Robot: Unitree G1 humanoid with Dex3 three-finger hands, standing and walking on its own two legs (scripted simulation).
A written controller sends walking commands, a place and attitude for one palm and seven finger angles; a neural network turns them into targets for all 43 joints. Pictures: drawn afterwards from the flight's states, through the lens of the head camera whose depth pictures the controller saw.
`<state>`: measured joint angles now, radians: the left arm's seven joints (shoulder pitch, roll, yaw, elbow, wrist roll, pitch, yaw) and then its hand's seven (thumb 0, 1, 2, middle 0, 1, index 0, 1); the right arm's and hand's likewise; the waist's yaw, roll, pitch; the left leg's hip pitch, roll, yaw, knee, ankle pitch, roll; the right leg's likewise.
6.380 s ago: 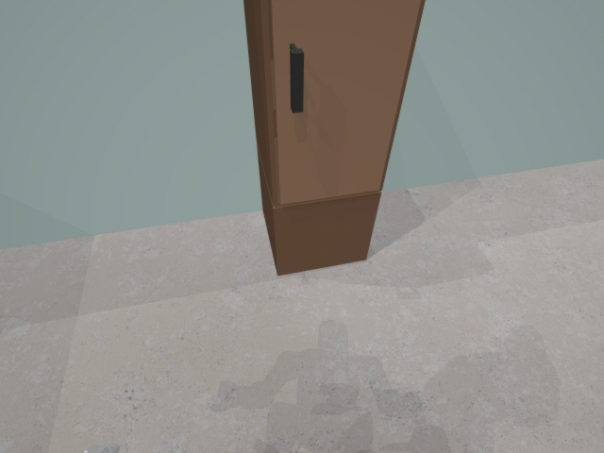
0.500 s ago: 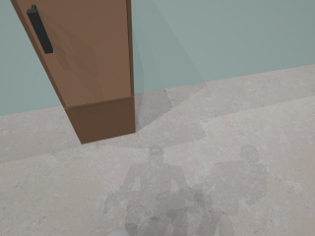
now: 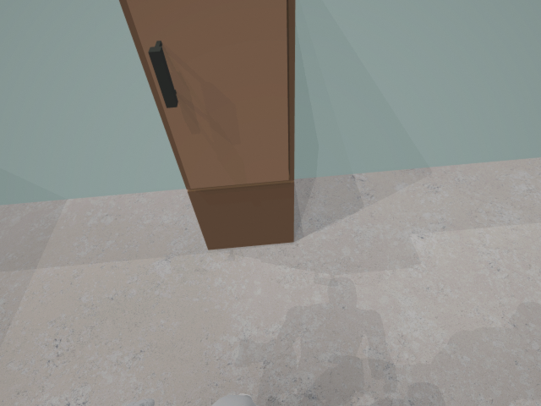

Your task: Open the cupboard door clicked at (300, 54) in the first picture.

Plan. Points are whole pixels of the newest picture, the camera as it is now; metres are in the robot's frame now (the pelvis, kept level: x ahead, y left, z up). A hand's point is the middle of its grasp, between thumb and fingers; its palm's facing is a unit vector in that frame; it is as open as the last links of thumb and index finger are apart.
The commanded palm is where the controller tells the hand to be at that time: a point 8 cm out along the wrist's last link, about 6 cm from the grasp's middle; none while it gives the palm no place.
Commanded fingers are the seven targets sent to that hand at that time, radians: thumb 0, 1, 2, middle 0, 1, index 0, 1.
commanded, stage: take the last steps up to it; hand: left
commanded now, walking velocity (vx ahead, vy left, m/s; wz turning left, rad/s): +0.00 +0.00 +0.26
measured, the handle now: (165, 74) +0.81 +0.29 +0.09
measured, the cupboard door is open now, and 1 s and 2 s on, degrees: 0 0 0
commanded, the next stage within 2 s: come to a stop and stand still in 1.04 s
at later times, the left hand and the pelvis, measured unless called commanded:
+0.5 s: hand out of the picture -0.01 +0.24 -0.17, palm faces +0.14 -0.97 -0.17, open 7.4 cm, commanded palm none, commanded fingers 0.00 0.90 0.90 -0.20 -0.30 -0.20 -0.30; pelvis +0.03 +0.06 +0.01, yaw +5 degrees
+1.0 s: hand (168, 365) +0.22 +0.21 -0.16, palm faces +0.15 -0.96 -0.22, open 7.1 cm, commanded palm none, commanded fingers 0.00 0.90 0.90 -0.20 -0.30 -0.20 -0.30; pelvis +0.19 +0.02 +0.01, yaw +7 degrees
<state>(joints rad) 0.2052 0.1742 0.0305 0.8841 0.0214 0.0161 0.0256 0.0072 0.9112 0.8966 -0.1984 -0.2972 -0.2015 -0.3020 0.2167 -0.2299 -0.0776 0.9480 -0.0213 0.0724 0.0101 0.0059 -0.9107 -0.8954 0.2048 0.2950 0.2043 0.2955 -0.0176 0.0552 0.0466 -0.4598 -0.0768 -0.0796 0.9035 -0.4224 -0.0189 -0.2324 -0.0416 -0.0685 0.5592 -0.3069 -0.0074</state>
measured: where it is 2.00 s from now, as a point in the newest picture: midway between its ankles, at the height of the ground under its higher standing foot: outside the picture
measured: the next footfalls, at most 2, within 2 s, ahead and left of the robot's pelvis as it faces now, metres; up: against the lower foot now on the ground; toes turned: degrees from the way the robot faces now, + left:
left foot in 0.32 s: +0.01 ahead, +0.16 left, +0.00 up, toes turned +10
right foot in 0.76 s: +0.25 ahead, -0.07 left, +0.00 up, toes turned -3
